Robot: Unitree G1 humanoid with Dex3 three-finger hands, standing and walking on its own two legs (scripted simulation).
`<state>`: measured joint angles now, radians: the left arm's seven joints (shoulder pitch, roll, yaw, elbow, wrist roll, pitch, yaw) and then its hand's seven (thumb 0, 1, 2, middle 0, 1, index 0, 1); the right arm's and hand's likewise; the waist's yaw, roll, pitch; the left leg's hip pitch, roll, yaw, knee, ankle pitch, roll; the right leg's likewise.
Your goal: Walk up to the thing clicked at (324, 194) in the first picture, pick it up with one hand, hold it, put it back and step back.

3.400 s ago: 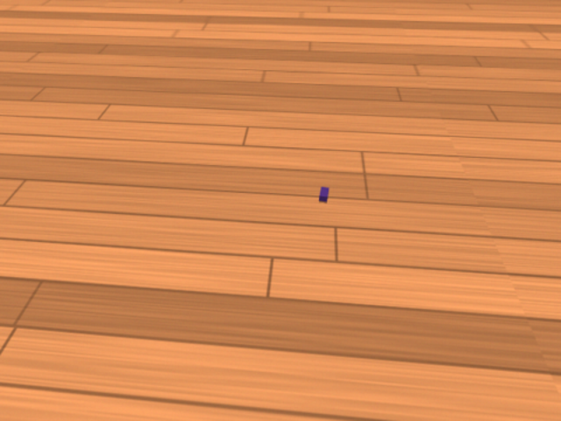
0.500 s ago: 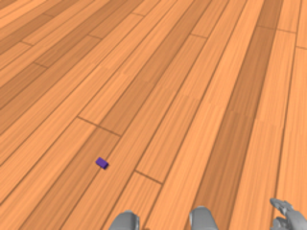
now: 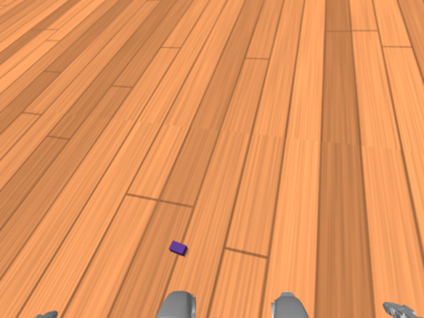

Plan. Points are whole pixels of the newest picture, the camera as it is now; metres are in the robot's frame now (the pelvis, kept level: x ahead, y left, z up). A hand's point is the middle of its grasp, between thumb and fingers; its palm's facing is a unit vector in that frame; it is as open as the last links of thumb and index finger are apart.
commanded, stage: walk up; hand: left
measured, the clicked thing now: (178, 248) +0.50 +0.27 -0.70
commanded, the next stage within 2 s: none
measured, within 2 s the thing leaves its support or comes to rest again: neither
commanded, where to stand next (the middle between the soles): +0.06 +0.13 m, yaw -17 degrees
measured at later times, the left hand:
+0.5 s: hand out of the picture +0.07 +0.48 -0.12, palm faces -0.26 -0.89 -0.38, open 7.4 cm
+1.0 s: hand out of the picture +0.11 +0.39 -0.10, palm faces -0.40 -0.82 -0.40, open 7.4 cm
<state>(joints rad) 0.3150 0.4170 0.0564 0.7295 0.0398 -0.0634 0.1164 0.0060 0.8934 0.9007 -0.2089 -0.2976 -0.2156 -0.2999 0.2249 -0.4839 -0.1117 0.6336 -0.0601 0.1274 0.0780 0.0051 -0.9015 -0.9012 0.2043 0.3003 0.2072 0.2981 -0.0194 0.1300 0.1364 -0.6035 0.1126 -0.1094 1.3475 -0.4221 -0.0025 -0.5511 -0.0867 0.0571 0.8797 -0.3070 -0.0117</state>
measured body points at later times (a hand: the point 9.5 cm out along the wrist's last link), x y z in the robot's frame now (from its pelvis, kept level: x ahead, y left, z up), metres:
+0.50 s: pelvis -0.04 +0.21 +0.04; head +0.00 +0.24 +0.49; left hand +0.08 +0.53 -0.10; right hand -0.10 -0.11 -0.05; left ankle -0.03 +0.27 -0.69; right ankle -0.08 +0.05 -0.60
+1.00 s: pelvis -0.04 +0.15 +0.04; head -0.02 +0.13 +0.49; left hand +0.14 +0.44 -0.07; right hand -0.12 -0.14 -0.09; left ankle -0.03 +0.27 -0.69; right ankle -0.04 +0.03 -0.69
